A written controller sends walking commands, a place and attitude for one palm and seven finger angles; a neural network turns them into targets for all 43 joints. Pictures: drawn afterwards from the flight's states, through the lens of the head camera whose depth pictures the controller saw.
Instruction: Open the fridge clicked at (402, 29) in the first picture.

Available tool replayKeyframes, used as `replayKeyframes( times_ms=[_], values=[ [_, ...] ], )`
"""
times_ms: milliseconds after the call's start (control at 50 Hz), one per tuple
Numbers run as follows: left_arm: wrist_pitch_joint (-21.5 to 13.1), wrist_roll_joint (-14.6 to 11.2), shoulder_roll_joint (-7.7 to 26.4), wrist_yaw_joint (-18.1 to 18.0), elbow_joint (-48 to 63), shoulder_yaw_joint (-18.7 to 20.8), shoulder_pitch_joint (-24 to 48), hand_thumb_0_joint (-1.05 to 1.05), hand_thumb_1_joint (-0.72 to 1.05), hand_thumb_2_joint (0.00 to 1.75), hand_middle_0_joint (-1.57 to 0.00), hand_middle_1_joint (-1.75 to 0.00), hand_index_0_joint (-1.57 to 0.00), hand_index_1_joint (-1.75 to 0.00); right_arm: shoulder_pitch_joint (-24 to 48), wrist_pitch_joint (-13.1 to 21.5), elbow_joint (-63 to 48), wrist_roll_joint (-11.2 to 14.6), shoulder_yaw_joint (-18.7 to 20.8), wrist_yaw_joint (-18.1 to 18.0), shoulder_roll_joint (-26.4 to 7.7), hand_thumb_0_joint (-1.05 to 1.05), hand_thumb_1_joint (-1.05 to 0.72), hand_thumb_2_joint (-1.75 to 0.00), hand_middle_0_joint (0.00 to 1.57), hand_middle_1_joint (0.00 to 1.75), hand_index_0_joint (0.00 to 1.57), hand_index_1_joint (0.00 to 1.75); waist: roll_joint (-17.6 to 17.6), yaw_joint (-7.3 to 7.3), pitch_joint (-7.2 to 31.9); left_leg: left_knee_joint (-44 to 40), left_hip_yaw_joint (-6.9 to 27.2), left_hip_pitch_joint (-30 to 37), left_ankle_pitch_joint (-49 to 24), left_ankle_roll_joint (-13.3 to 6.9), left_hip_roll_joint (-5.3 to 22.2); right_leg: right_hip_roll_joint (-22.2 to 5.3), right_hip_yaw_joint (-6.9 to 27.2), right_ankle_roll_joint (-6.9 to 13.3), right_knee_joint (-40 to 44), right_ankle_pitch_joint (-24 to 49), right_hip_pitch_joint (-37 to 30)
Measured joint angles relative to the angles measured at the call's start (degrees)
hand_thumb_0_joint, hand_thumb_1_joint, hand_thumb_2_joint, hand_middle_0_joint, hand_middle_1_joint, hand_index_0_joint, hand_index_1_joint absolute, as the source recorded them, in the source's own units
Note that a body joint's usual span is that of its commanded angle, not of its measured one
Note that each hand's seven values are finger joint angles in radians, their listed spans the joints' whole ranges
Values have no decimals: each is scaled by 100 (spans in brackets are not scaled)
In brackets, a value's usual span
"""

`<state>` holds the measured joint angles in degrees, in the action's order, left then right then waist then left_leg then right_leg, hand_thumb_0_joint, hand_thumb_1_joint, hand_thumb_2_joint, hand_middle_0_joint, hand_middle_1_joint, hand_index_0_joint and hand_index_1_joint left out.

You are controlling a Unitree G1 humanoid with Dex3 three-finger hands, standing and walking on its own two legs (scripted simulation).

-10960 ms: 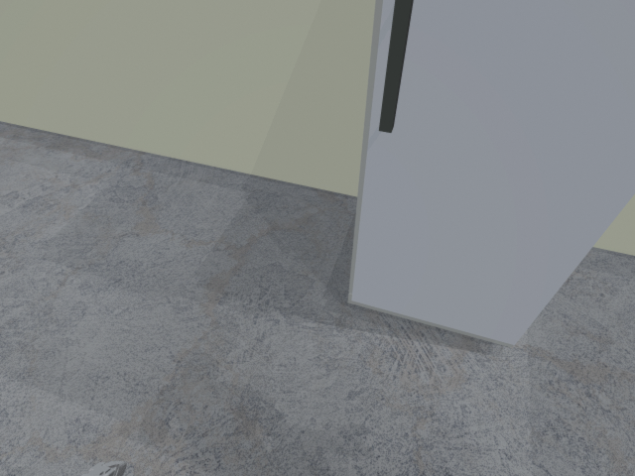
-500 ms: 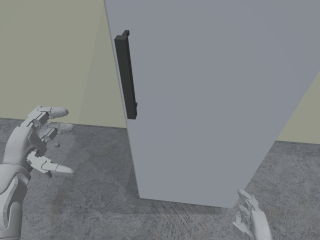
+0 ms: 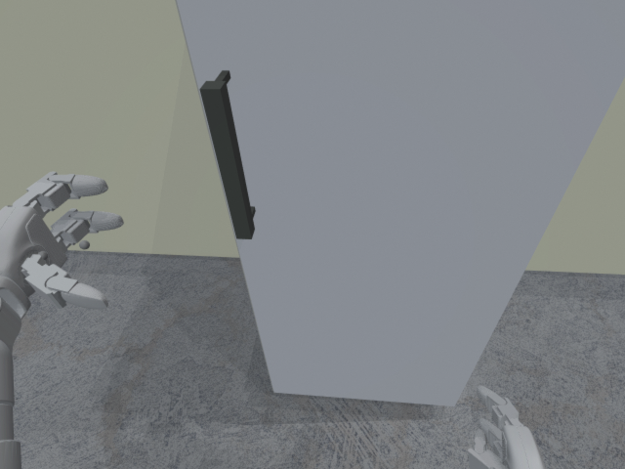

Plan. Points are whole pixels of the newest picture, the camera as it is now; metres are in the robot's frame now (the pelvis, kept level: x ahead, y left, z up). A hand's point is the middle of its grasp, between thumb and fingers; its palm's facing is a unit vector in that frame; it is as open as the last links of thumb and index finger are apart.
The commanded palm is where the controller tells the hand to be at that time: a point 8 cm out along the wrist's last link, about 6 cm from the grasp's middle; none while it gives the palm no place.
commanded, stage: raise the hand to about handle height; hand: left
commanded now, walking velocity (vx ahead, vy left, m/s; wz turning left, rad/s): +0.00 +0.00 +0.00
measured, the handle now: (235, 162) +0.48 +0.17 +0.18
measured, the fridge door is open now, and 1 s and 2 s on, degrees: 0 0 0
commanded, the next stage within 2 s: move the hooked fingers beside the handle in 0.30 s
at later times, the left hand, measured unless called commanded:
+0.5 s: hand (94, 240) +0.29 +0.27 +0.20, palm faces +0.09 -0.99 -0.07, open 14.0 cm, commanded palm +0.26 +0.32 +0.21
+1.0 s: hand (127, 215) +0.33 +0.26 +0.20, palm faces +0.06 -1.00 -0.04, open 14.0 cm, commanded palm +0.30 +0.30 +0.20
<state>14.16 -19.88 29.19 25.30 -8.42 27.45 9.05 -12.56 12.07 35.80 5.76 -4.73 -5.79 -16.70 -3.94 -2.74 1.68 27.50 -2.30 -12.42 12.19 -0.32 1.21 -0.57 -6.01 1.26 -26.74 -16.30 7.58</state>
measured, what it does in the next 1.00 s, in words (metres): stands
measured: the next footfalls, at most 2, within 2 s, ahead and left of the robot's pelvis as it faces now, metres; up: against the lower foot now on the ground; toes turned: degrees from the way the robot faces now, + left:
none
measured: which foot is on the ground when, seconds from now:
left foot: down 0.00-1.00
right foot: down 0.00-1.00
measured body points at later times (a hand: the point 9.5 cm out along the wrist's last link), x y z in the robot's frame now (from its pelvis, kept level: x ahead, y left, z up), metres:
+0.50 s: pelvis +0.01 +0.00 +0.00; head -0.02 -0.03 +0.45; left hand +0.28 +0.33 +0.21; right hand +0.21 -0.23 -0.07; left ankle +0.03 +0.12 -0.74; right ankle -0.02 -0.10 -0.74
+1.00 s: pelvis +0.00 +0.00 +0.00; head -0.02 -0.02 +0.45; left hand +0.32 +0.31 +0.20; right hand +0.18 -0.23 -0.08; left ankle +0.03 +0.12 -0.74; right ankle -0.02 -0.10 -0.74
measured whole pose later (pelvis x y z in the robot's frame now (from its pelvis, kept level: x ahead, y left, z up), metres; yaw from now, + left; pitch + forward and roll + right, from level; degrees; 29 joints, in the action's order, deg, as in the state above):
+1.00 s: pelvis +0.00 +0.00 +0.00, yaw +0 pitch -2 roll +0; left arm 12.1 -16.9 25.9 20.6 -14.9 23.0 18.1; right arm -13.0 10.1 36.2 5.5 -4.9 -6.5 -15.3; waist -3.0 -1.7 1.6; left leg 26.6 -2.6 -12.2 12.1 -0.6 0.9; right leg -0.9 -5.6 1.1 -26.2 -16.3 7.7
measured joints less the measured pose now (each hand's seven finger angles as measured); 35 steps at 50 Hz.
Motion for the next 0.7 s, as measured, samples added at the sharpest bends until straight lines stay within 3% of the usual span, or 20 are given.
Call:
replayKeyframes(
  times_ms=[120,320,500,700],
  values=[
    [-137,43,-236,-170,386,-10,-192,-1,-51,30,-30,-120,-30,-120,2,24,-28,-33,48,-51,30,1,-90,-90,20,30,20,30,44,-6,-36,-9,-13,83,35,19,19,20,18,20,3,-32,-73],
    [-2,78,-118,-144,144,-15,-26,-1,-51,30,-30,-120,-30,-120,52,-19,-51,-10,-20,-56,105,1,-90,-90,20,30,20,30,8,-37,-13,-21,14,90,50,40,22,27,-6,32,15,-59,-89],
    [-69,15,-182,-106,196,5,-77,-1,-51,30,-30,-120,-30,-120,69,-53,-35,-16,-21,-31,130,1,-90,-90,21,30,20,30,23,-50,32,11,6,82,93,37,19,23,6,24,-8,-93,-81],
    [-117,137,-230,-219,-45,-161,245,-1,-51,30,-30,-120,-30,-120,68,-96,-16,-7,16,-82,100,1,-90,-90,21,30,20,30,69,-26,-9,16,19,65,76,11,-8,-1,-6,7,-4,-73,-76]
  ],
)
